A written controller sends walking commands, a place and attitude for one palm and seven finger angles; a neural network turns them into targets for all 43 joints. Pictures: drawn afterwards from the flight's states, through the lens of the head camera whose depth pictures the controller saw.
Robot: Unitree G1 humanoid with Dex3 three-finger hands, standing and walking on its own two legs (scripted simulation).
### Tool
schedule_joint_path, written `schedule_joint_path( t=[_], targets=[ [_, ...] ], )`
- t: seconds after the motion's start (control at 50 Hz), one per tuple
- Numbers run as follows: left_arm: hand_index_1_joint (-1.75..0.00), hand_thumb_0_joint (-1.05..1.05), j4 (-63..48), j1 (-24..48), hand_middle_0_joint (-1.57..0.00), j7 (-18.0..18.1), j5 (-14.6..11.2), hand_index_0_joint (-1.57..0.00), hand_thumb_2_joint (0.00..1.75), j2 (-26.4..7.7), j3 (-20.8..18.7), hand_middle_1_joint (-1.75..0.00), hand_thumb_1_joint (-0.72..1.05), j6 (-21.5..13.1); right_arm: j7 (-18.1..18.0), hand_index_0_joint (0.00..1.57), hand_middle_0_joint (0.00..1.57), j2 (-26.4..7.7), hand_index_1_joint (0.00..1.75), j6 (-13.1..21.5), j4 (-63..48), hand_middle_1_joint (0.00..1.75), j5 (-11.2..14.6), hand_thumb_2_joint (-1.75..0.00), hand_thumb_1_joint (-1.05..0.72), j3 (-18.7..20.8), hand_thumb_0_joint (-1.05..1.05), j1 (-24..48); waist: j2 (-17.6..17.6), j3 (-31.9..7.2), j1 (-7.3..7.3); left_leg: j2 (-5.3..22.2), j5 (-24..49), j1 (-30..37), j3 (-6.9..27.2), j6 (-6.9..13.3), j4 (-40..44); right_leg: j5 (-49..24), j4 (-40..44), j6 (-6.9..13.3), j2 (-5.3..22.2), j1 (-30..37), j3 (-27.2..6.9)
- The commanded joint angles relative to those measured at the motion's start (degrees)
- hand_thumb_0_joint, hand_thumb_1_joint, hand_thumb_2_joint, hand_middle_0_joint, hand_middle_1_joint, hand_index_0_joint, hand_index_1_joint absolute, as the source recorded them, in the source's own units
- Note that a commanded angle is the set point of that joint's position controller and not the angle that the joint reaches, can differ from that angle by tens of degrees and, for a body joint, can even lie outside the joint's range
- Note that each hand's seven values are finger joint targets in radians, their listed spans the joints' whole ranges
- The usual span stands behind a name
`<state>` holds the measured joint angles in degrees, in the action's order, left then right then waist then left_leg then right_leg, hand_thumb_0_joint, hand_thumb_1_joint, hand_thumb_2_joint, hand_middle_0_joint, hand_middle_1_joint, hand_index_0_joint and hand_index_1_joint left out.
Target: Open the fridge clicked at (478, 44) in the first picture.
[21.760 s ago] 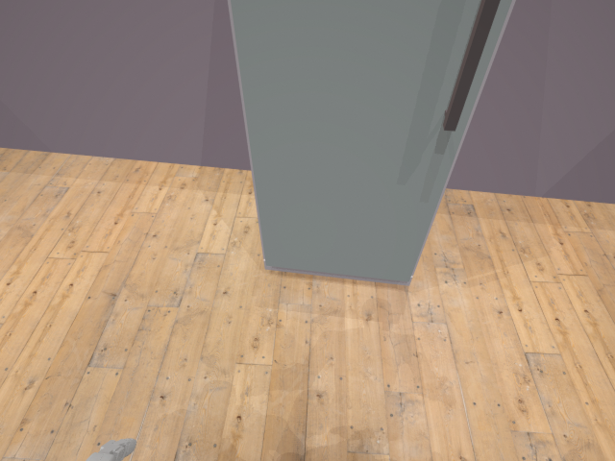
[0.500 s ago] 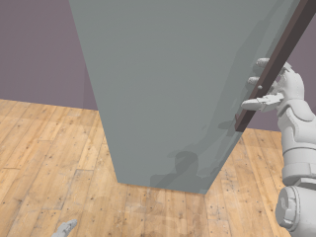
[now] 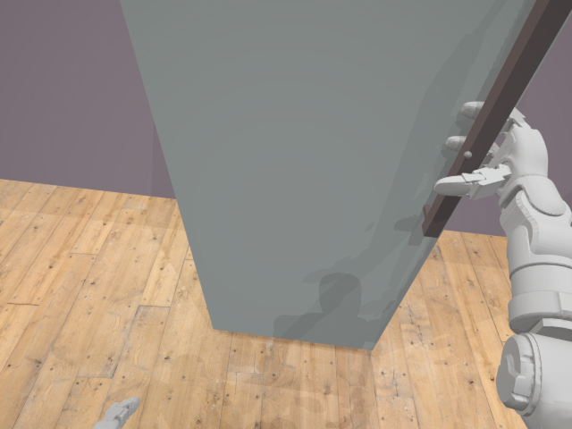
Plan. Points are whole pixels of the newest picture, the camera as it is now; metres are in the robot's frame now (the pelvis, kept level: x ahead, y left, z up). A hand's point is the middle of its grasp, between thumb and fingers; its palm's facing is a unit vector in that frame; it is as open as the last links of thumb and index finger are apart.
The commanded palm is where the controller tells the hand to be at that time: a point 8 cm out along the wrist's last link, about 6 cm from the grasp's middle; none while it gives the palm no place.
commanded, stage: grip the handle and tug to test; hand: right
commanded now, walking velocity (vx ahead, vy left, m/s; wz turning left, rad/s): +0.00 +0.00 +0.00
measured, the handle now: (485, 111) +0.49 -0.21 +0.24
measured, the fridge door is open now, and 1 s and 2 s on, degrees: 0 0 3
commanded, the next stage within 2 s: pull the door a little, standing still in 1.48 s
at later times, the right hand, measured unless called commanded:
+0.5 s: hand (463, 156) +0.44 -0.18 +0.20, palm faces +0.06 +1.00 +0.00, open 9.5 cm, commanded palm +0.41 -0.23 +0.20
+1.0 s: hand (466, 157) +0.43 -0.18 +0.20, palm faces +0.06 +1.00 +0.00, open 5.8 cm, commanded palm +0.41 -0.24 +0.20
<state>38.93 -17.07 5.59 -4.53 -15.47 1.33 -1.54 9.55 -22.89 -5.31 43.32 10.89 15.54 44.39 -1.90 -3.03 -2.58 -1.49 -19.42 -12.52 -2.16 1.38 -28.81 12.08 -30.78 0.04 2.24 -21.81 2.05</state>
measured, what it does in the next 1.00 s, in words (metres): stands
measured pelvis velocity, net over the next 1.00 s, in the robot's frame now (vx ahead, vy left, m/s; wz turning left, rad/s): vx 0.00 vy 0.00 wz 0.00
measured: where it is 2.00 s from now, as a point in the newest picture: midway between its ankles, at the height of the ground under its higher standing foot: outside the picture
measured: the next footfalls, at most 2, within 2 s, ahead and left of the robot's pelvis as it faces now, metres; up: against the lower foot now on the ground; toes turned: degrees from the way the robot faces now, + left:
none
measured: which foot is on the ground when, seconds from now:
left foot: down 0.00-1.00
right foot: down 0.00-1.00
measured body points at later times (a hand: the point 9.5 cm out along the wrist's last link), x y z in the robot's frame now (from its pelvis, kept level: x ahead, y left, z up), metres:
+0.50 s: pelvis +0.00 +0.00 +0.00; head +0.00 +0.00 +0.45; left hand +0.10 +0.25 -0.11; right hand +0.43 -0.23 +0.20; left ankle -0.05 +0.10 -0.73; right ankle +0.04 -0.12 -0.73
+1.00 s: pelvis +0.00 +0.00 +0.00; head +0.00 +0.01 +0.45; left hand +0.11 +0.27 -0.11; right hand +0.42 -0.24 +0.20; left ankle -0.05 +0.10 -0.73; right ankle +0.04 -0.12 -0.73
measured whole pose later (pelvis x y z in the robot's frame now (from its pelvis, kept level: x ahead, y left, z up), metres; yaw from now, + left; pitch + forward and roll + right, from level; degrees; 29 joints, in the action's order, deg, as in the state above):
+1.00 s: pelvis +0.00 +0.00 +0.00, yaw +0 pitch +2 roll +0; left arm 38.6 -16.1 5.7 -4.4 -15.2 1.6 -0.7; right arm 8.3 -21.6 -7.5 38.9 10.8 15.4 41.2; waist -2.0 -3.1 -2.2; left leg -1.6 -19.1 -10.2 -2.1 1.7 -27.4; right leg 11.6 -29.2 -0.2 2.3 -19.4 2.0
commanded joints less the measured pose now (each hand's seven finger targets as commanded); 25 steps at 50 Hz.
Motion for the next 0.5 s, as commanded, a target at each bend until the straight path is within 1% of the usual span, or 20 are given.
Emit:
schedule_joint_path(
  t=[0.0,0.02,0.08,0.1,0.12,0.14,0.16,0.18,0.2,0.22,0.26,0.28,0.3,0.34,0.36,0.38,0.4,0.42,0.46,0.48],
  targets=[
    [-0.30,0.00,-6.7,1.1,-0.20,0.2,0.2,-0.20,0.90,-8.0,-2.7,-0.30,0.90,-2.7,-0.5,0.30,0.30,-12.4,1.20,3.0,-11.7,1.20,0.5,-0.30,0.50,2.7,0.00,28.6,0.6,-16.2,-0.48,-0.1,19.9,-5.7,0.9,-0.7,4.3,-11.9,0.8,2.9,-1.2,17.8,-2.6],
    [-0.30,0.00,-6.9,0.9,-0.20,0.1,0.3,-0.20,0.90,-8.2,-2.7,-0.30,0.90,-2.6,-0.6,0.30,0.30,-12.2,1.20,3.2,-12.2,1.20,0.6,-0.30,0.50,2.3,0.00,27.2,1.8,-16.4,-0.44,-0.1,20.1,-4.6,0.8,-0.7,4.3,-12.2,0.7,3.1,-1.3,17.1,-2.4],
    [-0.30,0.00,-6.9,1.4,-0.20,0.0,0.1,-0.20,0.90,-7.8,-2.7,-0.30,0.90,-2.8,-0.9,0.31,0.31,-9.9,1.21,2.9,-12.9,1.21,0.2,-0.34,0.41,0.6,0.00,29.2,-0.6,-15.6,-0.73,-0.2,19.0,-6.4,0.7,-0.5,4.4,-11.8,1.0,2.8,-1.1,18.3,-2.6],
    [-0.30,0.00,-6.9,1.2,-0.20,-0.1,0.2,-0.20,0.90,-7.9,-2.7,-0.30,0.90,-2.8,-1.1,0.32,0.32,-10.6,1.22,2.9,-13.0,1.22,0.2,-0.36,0.36,1.5,0.00,28.8,-0.4,-16.0,-0.45,-0.2,18.9,-6.4,0.8,-0.5,4.4,-12.0,1.0,2.8,-1.1,18.6,-2.8],
    [-0.30,0.00,-6.9,0.8,-0.20,0.0,0.4,-0.20,0.90,-8.1,-2.8,-0.30,0.90,-2.8,-1.3,0.32,0.32,-11.5,1.23,3.1,-13.2,1.23,0.4,-0.38,0.31,2.0,0.00,27.8,1.7,-16.3,-0.59,-0.2,19.7,-5.1,0.8,-0.6,4.5,-12.5,0.7,3.1,-1.1,18.0,-2.6],
    [-0.30,0.00,-7.1,1.2,-0.20,-0.1,0.3,-0.20,0.90,-8.2,-2.8,-0.30,0.90,-2.7,-1.4,0.32,0.32,-12.9,1.23,3.3,-14.2,1.23,0.1,-0.40,0.27,3.3,0.00,27.5,0.6,-17.8,0.30,-0.1,20.4,-4.4,1.0,-0.4,4.1,-13.1,1.0,2.9,-1.1,18.3,-2.7],
    [-0.30,0.00,-7.4,1.6,-0.20,-0.1,0.2,-0.20,0.90,-7.8,-2.7,-0.30,0.90,-2.7,-1.2,0.33,0.33,-11.1,1.24,3.0,-14.2,1.24,0.0,-0.42,0.22,2.0,0.00,26.8,-0.3,-17.3,0.20,-0.1,20.3,-4.6,0.9,-0.4,4.1,-13.1,1.1,2.9,-1.2,18.6,-2.6],
    [-0.30,0.00,-7.3,1.5,-0.20,-0.1,0.2,-0.20,0.90,-7.8,-2.7,-0.30,0.90,-2.7,-1.3,0.33,0.33,-10.9,1.25,3.1,-14.4,1.25,0.0,-0.44,0.17,2.0,0.00,27.0,-0.1,-16.9,-0.02,-0.2,20.2,-4.9,0.8,-0.4,4.2,-13.2,1.1,2.8,-1.1,18.8,-2.6],
    [-0.30,0.00,-7.4,1.8,-0.20,-0.2,0.2,-0.20,0.90,-7.6,-2.6,-0.30,0.90,-2.8,-1.2,0.34,0.34,-9.2,1.25,3.1,-15.7,1.25,0.0,-0.46,0.13,0.2,0.00,28.2,-1.7,-16.7,-0.24,-0.2,19.9,-5.4,0.7,-0.3,4.1,-13.3,1.1,2.7,-1.1,19.3,-2.7],
    [-0.30,0.00,-7.5,1.4,-0.20,-0.2,0.2,-0.20,0.90,-7.6,-2.7,-0.30,0.90,-2.9,-1.3,0.35,0.35,-8.8,1.26,3.2,-15.3,1.26,0.3,-0.48,0.08,0.0,0.00,27.3,0.5,-16.2,-0.65,-0.3,19.4,-5.3,0.5,-0.5,4.5,-13.0,0.9,3.0,-0.9,19.0,-2.8],
    [-0.30,0.00,-7.4,1.9,-0.20,-0.1,0.2,-0.20,0.90,-7.8,-2.6,-0.30,0.90,-2.8,-1.5,0.35,0.35,-10.9,1.27,3.0,-15.6,1.27,0.2,-0.52,-0.01,2.0,0.00,27.0,-0.5,-16.5,0.14,-0.3,19.1,-5.1,0.8,-0.3,4.5,-12.5,1.3,2.8,-1.0,18.8,-2.8],
    [-0.30,0.00,-7.2,1.9,-0.20,0.0,0.2,-0.20,0.90,-7.8,-2.6,-0.30,0.90,-2.7,-1.7,0.36,0.36,-11.6,1.28,3.0,-15.8,1.28,0.1,-0.54,-0.06,2.5,0.00,28.0,-0.4,-16.1,-0.14,-0.3,19.0,-5.2,0.7,-0.3,4.6,-12.4,1.4,2.7,-1.0,19.0,-2.8],
    [-0.30,0.00,-7.3,2.0,-0.20,0.0,0.3,-0.20,0.90,-7.7,-2.5,-0.30,0.90,-2.8,-1.7,0.36,0.36,-10.3,1.29,3.0,-16.4,1.29,0.1,-0.56,-0.11,1.5,0.00,28.4,-0.1,-16.5,-0.14,-0.4,18.9,-5.1,0.6,-0.3,4.4,-12.5,1.5,2.7,-0.9,19.2,-3.0],
    [-0.30,0.00,-7.4,2.2,-0.20,0.0,0.4,-0.20,0.90,-7.8,-2.6,-0.30,0.90,-2.8,-2.3,0.38,0.38,-13.0,1.30,3.4,-17.9,1.30,0.0,-0.60,-0.20,3.8,0.00,27.8,-0.1,-17.6,0.33,-0.3,19.8,-3.9,1.0,-0.4,4.6,-13.1,1.5,2.8,-0.9,19.2,-2.6],
    [-0.30,0.00,-7.7,2.4,-0.20,0.0,0.4,-0.20,0.90,-7.5,-2.5,-0.30,0.90,-2.7,-2.5,0.38,0.38,-12.3,1.31,3.2,-17.7,1.31,-0.2,-0.62,-0.25,3.7,0.00,26.4,-0.6,-18.0,0.73,-0.3,19.9,-3.6,0.9,-0.3,4.4,-13.3,1.6,2.8,-1.0,19.5,-2.5],
    [-0.30,0.00,-7.7,2.5,-0.20,0.0,0.4,-0.20,0.90,-7.3,-2.4,-0.30,0.90,-2.8,-2.5,0.38,0.38,-11.0,1.31,3.0,-17.5,1.31,-0.1,-0.64,-0.29,2.7,0.00,26.1,-0.7,-17.1,0.46,-0.3,19.6,-4.1,0.8,-0.3,4.6,-13.0,1.7,2.7,-1.0,19.4,-2.5],
    [-0.30,0.00,-7.6,2.4,-0.20,-0.1,0.4,-0.20,0.90,-7.4,-2.3,-0.30,0.90,-2.7,-2.6,0.39,0.39,-11.6,1.32,3.1,-17.8,1.32,-0.3,-0.66,-0.34,3.0,0.00,26.5,-0.9,-17.2,0.54,-0.3,19.5,-3.9,0.7,-0.2,4.5,-13.1,1.8,2.6,-0.9,19.3,-2.6],
    [-0.30,0.00,-7.8,2.3,-0.20,-0.1,0.4,-0.20,0.90,-7.4,-2.4,-0.30,0.90,-2.7,-2.7,0.40,0.40,-10.6,1.33,3.2,-18.0,1.33,-0.2,-0.68,-0.39,2.1,0.00,25.2,0.1,-16.9,0.32,-0.3,19.8,-3.4,0.6,-0.4,4.7,-13.4,1.5,2.9,-0.9,19.0,-2.4],
    [-0.30,0.00,-8.0,2.9,-0.20,-0.2,0.4,-0.20,0.90,-7.4,-2.5,-0.30,0.90,-2.6,-2.6,0.41,0.41,-9.9,1.34,2.8,-19.2,1.34,-0.3,-0.72,-0.48,1.7,0.00,25.2,-1.3,-17.3,0.53,-0.3,20.7,-3.6,0.7,-0.3,4.6,-14.3,1.8,2.7,-0.8,20.0,-2.5],
    [-0.30,0.00,-7.9,2.9,-0.20,-0.1,0.3,-0.20,0.90,-7.3,-2.5,-0.30,0.90,-2.5,-2.6,0.41,0.41,-10.0,1.35,2.4,-18.7,1.35,-0.3,-0.74,-0.53,2.1,0.00,24.4,-0.6,-17.1,0.64,-0.4,20.5,-3.6,0.6,-0.3,4.7,-14.1,1.8,2.6,-0.8,20.1,-2.5]
  ],
)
